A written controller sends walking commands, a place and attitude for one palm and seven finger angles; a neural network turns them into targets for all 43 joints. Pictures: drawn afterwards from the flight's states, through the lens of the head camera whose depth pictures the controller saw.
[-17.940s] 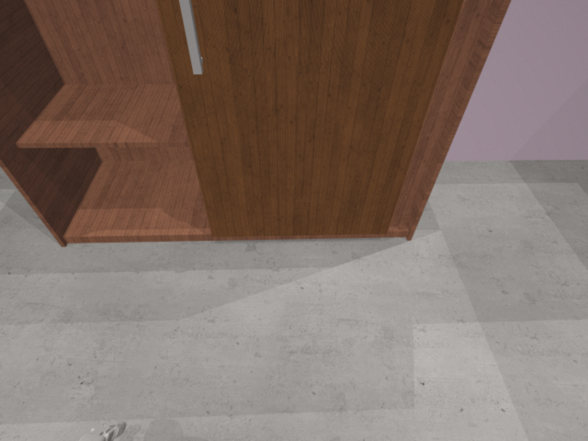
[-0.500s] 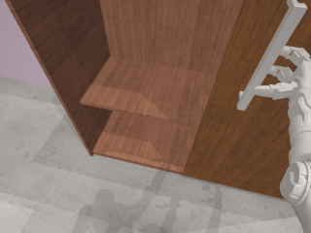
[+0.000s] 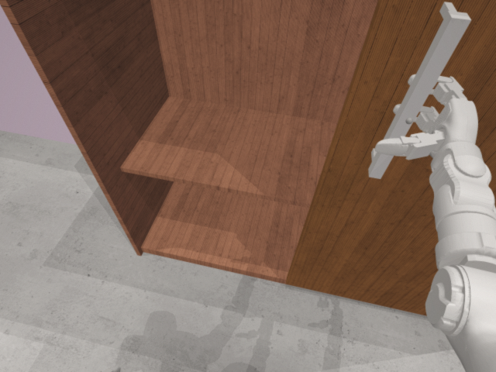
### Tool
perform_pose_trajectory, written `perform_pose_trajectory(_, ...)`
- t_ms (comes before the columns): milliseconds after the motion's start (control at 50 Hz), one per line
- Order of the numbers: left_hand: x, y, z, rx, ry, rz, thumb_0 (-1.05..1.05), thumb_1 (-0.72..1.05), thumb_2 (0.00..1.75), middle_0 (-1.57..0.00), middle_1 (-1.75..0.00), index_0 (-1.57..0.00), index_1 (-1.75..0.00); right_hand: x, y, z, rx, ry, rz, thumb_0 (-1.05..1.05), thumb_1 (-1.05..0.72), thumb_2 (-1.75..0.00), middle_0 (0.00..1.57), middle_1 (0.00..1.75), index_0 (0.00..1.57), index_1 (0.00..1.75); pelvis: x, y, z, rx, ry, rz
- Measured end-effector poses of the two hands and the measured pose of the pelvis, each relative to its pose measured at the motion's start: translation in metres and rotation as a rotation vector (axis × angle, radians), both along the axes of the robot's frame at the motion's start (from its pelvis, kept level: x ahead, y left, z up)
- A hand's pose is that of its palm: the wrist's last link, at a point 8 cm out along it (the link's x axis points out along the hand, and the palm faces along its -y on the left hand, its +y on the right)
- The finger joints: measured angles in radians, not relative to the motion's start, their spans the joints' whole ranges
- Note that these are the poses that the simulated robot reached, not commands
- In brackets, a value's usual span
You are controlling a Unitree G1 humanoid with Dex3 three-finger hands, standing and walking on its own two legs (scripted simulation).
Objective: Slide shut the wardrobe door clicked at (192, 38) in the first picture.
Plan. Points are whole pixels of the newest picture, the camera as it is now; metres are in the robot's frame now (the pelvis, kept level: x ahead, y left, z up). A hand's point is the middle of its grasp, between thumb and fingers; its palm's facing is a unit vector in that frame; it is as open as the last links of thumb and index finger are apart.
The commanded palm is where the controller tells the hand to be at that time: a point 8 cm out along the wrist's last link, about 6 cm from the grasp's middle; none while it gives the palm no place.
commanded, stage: slide the fingers in behind the handle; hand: right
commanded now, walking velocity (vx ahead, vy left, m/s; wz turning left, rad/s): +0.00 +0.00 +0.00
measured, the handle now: (405, 104) +0.52 -0.18 +0.19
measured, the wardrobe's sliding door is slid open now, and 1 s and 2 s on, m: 0.64 0.64 0.64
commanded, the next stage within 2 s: grip the handle and tug to test in 0.78 s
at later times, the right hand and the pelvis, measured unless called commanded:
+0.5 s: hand (392, 119) +0.47 -0.15 +0.19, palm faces +0.12 +0.99 +0.01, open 14.0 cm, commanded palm +0.45 -0.20 +0.18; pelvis +0.00 +0.01 +0.00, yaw +0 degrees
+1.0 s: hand (398, 118) +0.48 -0.16 +0.19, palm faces +0.12 +0.99 +0.02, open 13.7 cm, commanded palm +0.45 -0.21 +0.18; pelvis +0.00 +0.01 +0.00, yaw +1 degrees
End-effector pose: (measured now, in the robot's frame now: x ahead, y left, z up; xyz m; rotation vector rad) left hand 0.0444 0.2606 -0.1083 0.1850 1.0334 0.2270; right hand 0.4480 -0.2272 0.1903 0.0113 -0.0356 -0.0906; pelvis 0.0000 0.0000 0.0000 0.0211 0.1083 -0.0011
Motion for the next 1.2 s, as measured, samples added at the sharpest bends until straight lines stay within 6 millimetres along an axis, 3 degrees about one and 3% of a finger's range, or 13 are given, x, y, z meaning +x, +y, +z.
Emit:
perform_pose_trajectory(520, 0.0, 0.013, -0.001, -0.015, -0.017, 0.021, 0.01, 0.9, 0.9, -0.2, -0.3, -0.21, -0.3, -0.002, 0.027, 0.001, 0.003, 0.019, -0.028, -0.01, 0.5, -0.3, 0.3, 1.2, 0.31, 1.2, -0.003, 0.014, 0.001, -0.009, -0.014, 0.009)
perform_pose_trajectory(940, -0.004, 0.017, -0.001, -0.005, 0.016, 0.041, 0.01, 0.9, 0.9, -0.2, -0.3, -0.21, -0.3, 0.005, 0.018, -0.001, 0.001, 0.021, -0.023, -0.01, 0.49, -0.3, 0.32, 1.21, 0.31, 1.21, 0.003, 0.015, 0.002, -0.009, -0.005, 0.014)
perform_pose_trajectory(1060, 0.002, 0.012, 0.001, -0.009, 0.002, 0.04, 0.01, 0.9, 0.9, -0.2, -0.3, -0.21, -0.3, 0.002, 0.013, -0.001, 0.006, 0.013, -0.028, -0.01, 0.39, -0.34, 0.32, 1.22, 0.32, 1.22, 0.005, 0.011, 0.002, -0.009, -0.008, 0.018)
perform_pose_trajectory(1200, 0.012, 0.006, 0.003, -0.009, -0.023, 0.027, 0.01, 0.9, 0.9, -0.2, -0.3, -0.21, -0.3, -0.005, 0.004, -0.002, 0.007, 0.017, -0.031, -0.01, 0.13, -0.45, 0.34, 1.26, 0.35, 1.26, 0.004, 0.007, 0.002, -0.005, -0.017, 0.014)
